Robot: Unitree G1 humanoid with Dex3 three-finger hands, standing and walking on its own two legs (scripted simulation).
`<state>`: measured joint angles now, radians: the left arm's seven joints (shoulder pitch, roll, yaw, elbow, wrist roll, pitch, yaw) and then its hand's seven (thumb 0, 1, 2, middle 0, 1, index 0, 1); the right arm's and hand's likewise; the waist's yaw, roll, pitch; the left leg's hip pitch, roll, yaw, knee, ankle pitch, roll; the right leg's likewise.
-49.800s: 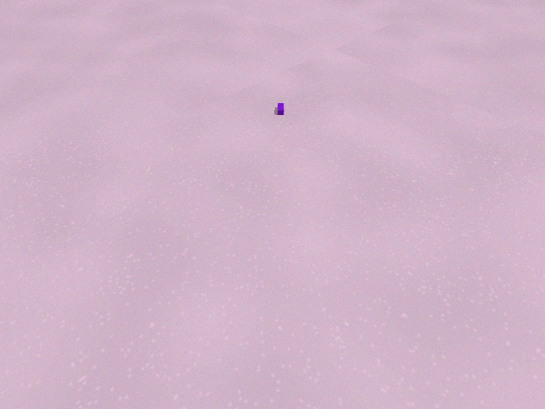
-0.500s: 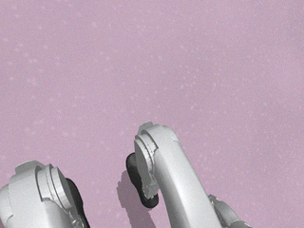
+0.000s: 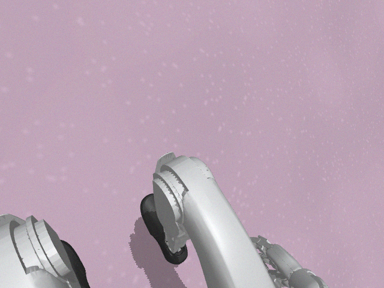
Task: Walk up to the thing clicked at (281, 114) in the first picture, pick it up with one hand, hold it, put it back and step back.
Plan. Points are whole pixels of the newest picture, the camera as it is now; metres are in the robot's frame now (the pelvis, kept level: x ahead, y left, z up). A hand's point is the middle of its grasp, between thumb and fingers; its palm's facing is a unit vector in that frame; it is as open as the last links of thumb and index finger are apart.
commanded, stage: rest palm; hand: left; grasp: from above
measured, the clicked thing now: out of the picture +0.48 +0.40 -0.30
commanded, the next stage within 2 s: none
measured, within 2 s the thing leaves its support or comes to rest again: neither
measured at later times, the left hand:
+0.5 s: hand out of the picture +0.45 +0.39 -0.24, palm faces -0.43 -0.12 -0.90, open 14.3 cm
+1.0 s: hand out of the picture +0.46 +0.38 -0.25, palm faces -0.43 -0.14 -0.89, open 14.3 cm
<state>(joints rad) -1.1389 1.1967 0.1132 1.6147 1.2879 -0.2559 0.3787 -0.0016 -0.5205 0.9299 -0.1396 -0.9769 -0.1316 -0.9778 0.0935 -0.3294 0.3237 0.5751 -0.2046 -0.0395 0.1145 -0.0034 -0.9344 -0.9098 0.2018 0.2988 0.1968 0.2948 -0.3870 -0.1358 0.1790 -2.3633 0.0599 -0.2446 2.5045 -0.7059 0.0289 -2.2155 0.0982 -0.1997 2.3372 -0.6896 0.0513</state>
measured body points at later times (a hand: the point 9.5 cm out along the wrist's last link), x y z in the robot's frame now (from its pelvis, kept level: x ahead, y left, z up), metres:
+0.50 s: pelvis +0.00 +0.00 -0.01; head +0.27 +0.15 +0.31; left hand +0.47 +0.39 -0.19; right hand +0.08 -0.25 -0.06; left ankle +0.06 +0.12 -0.28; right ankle +0.11 -0.11 -0.28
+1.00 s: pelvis +0.00 +0.00 -0.01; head +0.28 +0.15 +0.30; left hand +0.48 +0.38 -0.20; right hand +0.07 -0.25 -0.06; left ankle +0.06 +0.12 -0.28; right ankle +0.11 -0.11 -0.28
